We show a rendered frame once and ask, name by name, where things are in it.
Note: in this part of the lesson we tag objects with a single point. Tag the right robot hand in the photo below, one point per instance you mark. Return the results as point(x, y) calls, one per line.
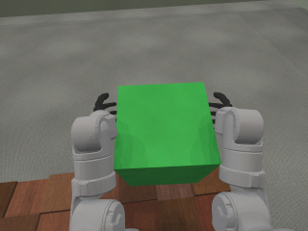
point(223, 99)

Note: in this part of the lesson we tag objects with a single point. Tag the carton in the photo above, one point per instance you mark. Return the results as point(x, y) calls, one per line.
point(165, 134)

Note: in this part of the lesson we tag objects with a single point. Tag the robot left forearm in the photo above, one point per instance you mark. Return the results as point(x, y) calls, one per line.
point(92, 154)

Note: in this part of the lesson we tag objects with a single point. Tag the right robot upper arm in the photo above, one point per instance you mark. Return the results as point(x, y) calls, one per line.
point(241, 211)

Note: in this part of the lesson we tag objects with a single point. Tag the left robot hand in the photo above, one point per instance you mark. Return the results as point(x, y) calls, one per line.
point(100, 106)

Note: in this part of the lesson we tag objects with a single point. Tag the robot right forearm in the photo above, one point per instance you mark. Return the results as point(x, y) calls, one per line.
point(242, 132)

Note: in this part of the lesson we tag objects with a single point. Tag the left robot upper arm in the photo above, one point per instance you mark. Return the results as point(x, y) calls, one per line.
point(98, 215)

